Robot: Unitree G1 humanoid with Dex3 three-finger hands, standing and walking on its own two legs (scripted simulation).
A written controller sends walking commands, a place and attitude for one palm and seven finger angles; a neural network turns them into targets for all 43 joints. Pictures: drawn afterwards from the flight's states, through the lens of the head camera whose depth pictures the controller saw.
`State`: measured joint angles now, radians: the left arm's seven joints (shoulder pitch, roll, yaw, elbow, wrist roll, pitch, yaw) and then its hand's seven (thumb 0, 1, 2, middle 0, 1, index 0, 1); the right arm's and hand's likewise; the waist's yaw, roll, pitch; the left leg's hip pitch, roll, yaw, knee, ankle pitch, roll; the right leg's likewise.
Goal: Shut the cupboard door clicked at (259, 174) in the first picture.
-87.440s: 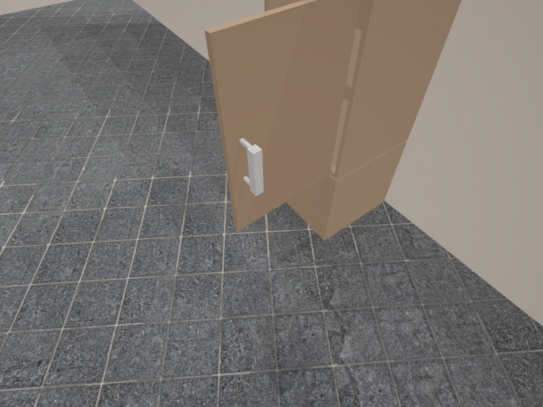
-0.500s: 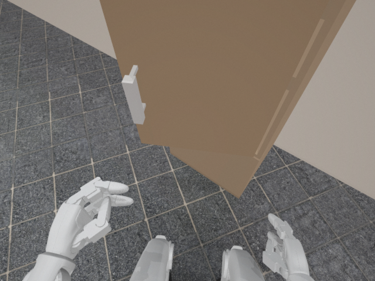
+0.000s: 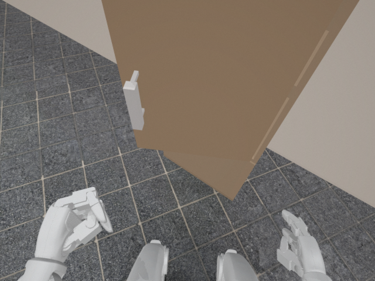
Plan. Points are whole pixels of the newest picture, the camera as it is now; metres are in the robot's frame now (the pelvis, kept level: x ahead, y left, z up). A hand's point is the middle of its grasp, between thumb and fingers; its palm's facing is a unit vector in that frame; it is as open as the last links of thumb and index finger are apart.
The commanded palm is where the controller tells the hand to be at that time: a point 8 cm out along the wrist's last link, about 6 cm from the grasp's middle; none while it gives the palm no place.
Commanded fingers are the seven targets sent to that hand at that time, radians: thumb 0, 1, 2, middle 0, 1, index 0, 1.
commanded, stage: raise the hand and make a fist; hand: left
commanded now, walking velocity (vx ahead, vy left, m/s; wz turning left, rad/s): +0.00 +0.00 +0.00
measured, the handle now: (137, 101) +0.51 +0.17 +0.05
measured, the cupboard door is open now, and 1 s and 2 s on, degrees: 29 29 29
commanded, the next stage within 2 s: bring the fist close to the handle in 0.72 s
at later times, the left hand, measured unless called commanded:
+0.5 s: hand (102, 214) +0.23 +0.18 +0.05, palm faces -0.06 -1.00 -0.04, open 3.1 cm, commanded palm +0.21 +0.23 +0.05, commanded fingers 0.00 0.90 0.90 -1.30 -1.50 -1.30 -1.50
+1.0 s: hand (109, 208) +0.24 +0.17 +0.05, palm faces -0.08 -1.00 -0.04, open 3.1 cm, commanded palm +0.24 +0.22 +0.05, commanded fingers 0.00 0.90 0.90 -1.30 -1.50 -1.30 -1.50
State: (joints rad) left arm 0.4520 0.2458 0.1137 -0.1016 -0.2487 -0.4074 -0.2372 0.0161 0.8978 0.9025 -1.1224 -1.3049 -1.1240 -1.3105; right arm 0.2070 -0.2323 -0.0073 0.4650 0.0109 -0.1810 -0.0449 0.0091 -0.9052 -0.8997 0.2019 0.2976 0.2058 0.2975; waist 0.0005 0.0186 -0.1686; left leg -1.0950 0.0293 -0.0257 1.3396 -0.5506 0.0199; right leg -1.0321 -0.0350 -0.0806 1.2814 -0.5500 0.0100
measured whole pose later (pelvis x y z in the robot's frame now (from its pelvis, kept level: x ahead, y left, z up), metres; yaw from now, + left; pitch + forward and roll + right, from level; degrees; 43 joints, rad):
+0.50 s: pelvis +0.01 -0.01 +0.00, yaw +0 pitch +18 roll -3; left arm 0.39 0.26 0.16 -0.05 -0.30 -0.38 -0.31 0.02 0.90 0.90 -1.30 -1.49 -1.30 -1.50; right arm 0.24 -0.24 -0.01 0.48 0.02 -0.15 -0.05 0.01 -0.90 -0.90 0.20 0.30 0.21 0.30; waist 0.00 0.03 -0.17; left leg -1.10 0.04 -0.03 1.35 -0.57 0.00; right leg -1.04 -0.02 -0.08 1.30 -0.57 0.00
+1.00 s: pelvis +0.00 -0.01 -0.01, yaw +0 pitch +18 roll -3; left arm 0.30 0.25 0.13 0.00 -0.28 -0.40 -0.29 0.02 0.90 0.90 -1.30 -1.50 -1.30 -1.50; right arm 0.23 -0.25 0.02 0.48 0.01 -0.16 -0.05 0.01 -0.90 -0.90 0.20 0.30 0.21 0.30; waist 0.00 0.04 -0.17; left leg -1.13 0.03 -0.04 1.37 -0.56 0.00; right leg -1.07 -0.03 -0.09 1.32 -0.57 -0.01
